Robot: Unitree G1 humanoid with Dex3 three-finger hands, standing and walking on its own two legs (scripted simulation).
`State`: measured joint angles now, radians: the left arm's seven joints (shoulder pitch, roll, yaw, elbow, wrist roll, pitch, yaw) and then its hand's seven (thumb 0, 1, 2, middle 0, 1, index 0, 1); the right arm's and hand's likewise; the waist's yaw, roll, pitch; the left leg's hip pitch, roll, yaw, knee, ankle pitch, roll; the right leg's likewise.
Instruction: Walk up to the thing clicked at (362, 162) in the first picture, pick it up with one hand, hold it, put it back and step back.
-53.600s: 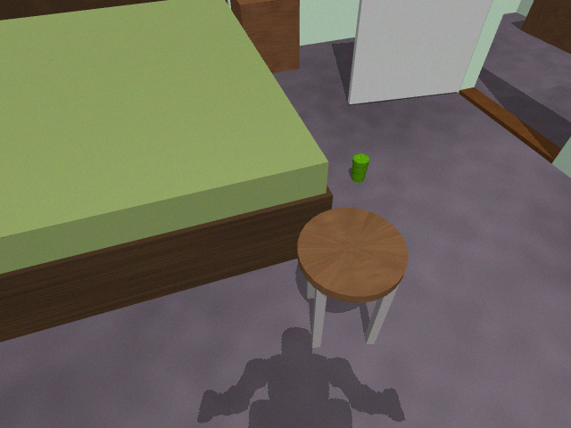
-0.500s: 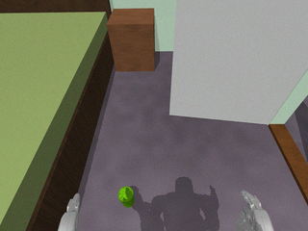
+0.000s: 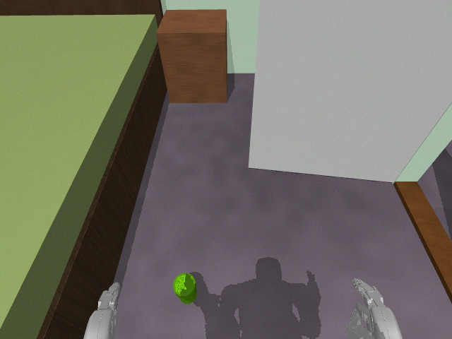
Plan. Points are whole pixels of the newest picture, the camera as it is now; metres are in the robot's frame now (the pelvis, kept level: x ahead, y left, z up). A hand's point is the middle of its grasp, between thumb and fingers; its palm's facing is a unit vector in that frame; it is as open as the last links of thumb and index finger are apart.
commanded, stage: stand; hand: left
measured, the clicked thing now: (186, 290) +0.42 +0.19 -0.66
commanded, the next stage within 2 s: none
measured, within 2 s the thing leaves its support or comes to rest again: neither
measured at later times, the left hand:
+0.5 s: hand out of the picture +0.13 +0.22 -0.10, palm faces +0.00 -0.94 -0.33, open 7.7 cm
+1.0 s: hand out of the picture +0.03 +0.25 -0.11, palm faces +0.02 -0.94 -0.34, open 7.4 cm
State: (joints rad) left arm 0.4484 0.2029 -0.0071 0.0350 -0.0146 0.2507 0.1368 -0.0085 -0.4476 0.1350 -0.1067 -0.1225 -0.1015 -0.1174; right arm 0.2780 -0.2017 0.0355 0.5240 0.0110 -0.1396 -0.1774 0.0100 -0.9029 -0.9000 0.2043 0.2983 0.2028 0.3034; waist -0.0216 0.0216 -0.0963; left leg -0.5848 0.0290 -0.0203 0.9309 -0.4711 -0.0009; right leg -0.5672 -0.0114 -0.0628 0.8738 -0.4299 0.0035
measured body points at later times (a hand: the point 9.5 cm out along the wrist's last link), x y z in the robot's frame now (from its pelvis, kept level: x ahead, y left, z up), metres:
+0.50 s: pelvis -0.01 +0.00 +0.02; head +0.01 +0.01 +0.46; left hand +0.13 +0.27 -0.08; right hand +0.13 -0.27 -0.09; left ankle +0.00 +0.12 -0.69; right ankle +0.01 -0.12 -0.69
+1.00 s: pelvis -0.02 +0.01 +0.05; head -0.03 +0.00 +0.50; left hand +0.03 +0.30 -0.08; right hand +0.06 -0.27 -0.09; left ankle +0.00 +0.12 -0.69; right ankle +0.01 -0.13 -0.69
